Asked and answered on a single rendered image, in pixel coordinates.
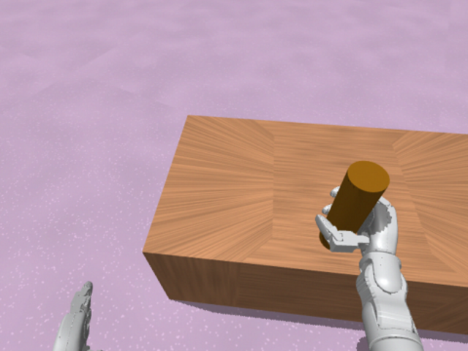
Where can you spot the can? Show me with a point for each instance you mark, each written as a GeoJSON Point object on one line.
{"type": "Point", "coordinates": [360, 190]}

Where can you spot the right robot arm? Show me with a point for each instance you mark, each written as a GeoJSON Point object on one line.
{"type": "Point", "coordinates": [387, 320]}

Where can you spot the right robot hand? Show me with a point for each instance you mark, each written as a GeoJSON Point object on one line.
{"type": "Point", "coordinates": [379, 232]}

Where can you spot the left robot hand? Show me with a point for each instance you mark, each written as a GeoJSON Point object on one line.
{"type": "Point", "coordinates": [74, 328]}

